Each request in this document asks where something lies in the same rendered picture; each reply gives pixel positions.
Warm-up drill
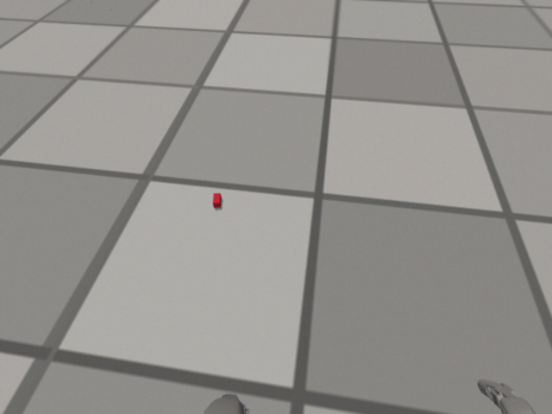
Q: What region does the right robot hand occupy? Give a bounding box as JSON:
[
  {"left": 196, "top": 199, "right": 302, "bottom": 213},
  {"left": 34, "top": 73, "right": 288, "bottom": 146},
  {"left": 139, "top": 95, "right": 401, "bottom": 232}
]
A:
[{"left": 478, "top": 379, "right": 536, "bottom": 414}]

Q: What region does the small box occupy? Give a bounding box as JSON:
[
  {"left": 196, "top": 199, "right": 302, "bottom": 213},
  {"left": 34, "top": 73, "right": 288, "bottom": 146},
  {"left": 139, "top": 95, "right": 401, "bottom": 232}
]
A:
[{"left": 213, "top": 193, "right": 222, "bottom": 208}]

